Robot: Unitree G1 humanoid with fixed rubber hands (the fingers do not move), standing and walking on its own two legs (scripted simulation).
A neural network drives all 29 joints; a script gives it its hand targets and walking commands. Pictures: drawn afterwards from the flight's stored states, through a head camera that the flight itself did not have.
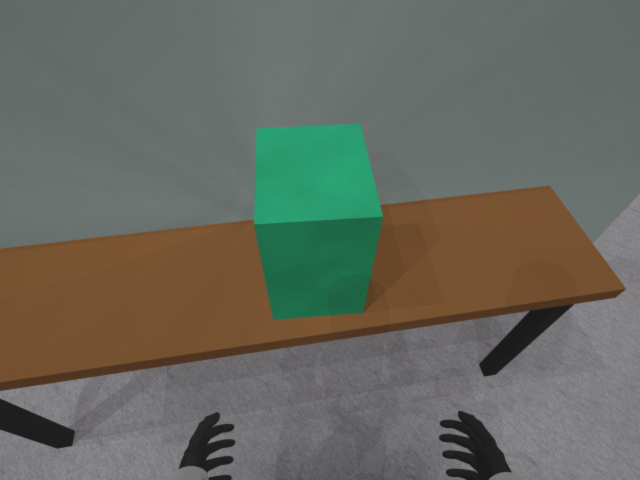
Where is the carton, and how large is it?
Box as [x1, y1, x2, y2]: [254, 124, 382, 319]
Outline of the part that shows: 359,124 256,128 254,226 273,319 362,312 381,224 382,214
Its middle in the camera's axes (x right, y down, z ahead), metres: -0.01 -0.02 +0.67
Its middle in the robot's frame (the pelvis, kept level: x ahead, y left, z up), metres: +0.50 +0.03 -0.05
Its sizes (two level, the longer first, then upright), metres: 0.201 0.168 0.275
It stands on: a table, 0.59 m high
